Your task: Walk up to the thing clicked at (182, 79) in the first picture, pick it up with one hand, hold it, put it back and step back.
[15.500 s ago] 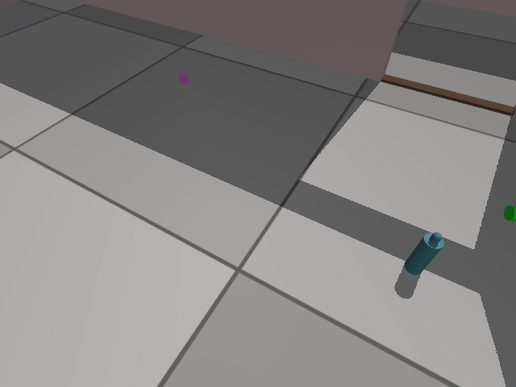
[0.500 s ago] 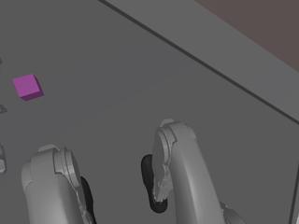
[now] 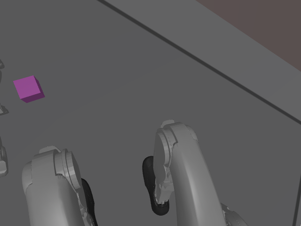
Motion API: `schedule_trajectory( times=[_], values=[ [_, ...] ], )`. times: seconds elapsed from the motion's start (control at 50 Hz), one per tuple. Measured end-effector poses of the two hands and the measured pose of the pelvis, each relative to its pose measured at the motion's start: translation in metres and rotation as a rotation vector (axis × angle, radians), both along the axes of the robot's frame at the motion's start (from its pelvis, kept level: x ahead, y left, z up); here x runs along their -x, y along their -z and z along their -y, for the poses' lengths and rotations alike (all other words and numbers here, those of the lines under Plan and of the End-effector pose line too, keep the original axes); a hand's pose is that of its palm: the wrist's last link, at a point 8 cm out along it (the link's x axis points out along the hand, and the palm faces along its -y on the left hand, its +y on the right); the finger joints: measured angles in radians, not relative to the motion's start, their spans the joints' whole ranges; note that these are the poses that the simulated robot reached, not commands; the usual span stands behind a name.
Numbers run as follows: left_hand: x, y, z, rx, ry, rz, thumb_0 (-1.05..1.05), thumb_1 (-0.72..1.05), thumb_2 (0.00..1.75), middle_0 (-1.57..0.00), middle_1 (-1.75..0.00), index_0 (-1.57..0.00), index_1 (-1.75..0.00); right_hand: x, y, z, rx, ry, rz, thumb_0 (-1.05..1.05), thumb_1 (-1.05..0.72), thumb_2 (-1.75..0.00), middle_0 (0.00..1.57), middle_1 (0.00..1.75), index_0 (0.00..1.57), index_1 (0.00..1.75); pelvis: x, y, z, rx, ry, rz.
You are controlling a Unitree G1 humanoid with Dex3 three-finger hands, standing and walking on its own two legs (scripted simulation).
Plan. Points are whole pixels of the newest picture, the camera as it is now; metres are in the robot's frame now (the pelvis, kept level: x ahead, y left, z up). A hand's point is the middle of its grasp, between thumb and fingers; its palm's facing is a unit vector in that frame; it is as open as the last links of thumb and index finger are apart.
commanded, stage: rise first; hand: left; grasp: from above
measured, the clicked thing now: (29, 89) +0.52 +0.27 -0.30
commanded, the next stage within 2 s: approach in 0.18 s
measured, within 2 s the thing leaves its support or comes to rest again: neither
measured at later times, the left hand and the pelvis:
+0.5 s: hand (3, 89) +0.48 +0.29 -0.18, palm faces -0.44 -0.11 -0.89, open 13.0 cm; pelvis +0.00 +0.00 +0.00, yaw +0 degrees
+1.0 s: hand (19, 86) +0.49 +0.26 -0.18, palm faces -0.49 -0.14 -0.86, open 13.7 cm; pelvis -0.01 +0.00 +0.00, yaw -1 degrees
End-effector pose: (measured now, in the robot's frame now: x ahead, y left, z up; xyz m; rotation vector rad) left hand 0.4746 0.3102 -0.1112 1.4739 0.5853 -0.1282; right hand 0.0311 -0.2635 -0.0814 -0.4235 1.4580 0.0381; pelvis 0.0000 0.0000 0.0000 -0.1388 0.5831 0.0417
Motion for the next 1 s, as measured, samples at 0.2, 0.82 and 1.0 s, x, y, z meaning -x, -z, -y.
schedule_trajectory(
  times=[0.2,0.82,1.0],
  values=[
    [-0.004,0.001,0.004,0.009,0.007,0.014,0.0,-0.26,0.8,-0.35,-0.71,-0.33,-0.73,0.001,0.001,0.001,0.001,-0.005,-0.001,0.01,-0.89,-0.89,0.21,0.3,0.2,0.3,0.0,0.002,0.0,0.002,0.004,0.002],
    [-0.066,-0.017,0.076,-0.01,0.046,0.052,0.0,-0.43,0.93,-0.25,-0.78,-0.21,-0.82,0.036,-0.006,-0.006,-0.018,0.084,-0.032,0.01,-0.89,-0.89,0.2,0.3,0.2,0.3,-0.001,0.001,0.002,-0.001,0.024,-0.013],
    [-0.025,0.016,0.051,0.026,0.004,-0.072,0.0,-0.44,0.92,-0.22,-0.84,-0.19,-0.86,0.045,-0.001,-0.008,-0.029,0.064,-0.058,0.01,-0.89,-0.88,0.21,0.3,0.2,0.3,0.005,0.004,0.003,-0.003,0.024,0.021]
  ],
)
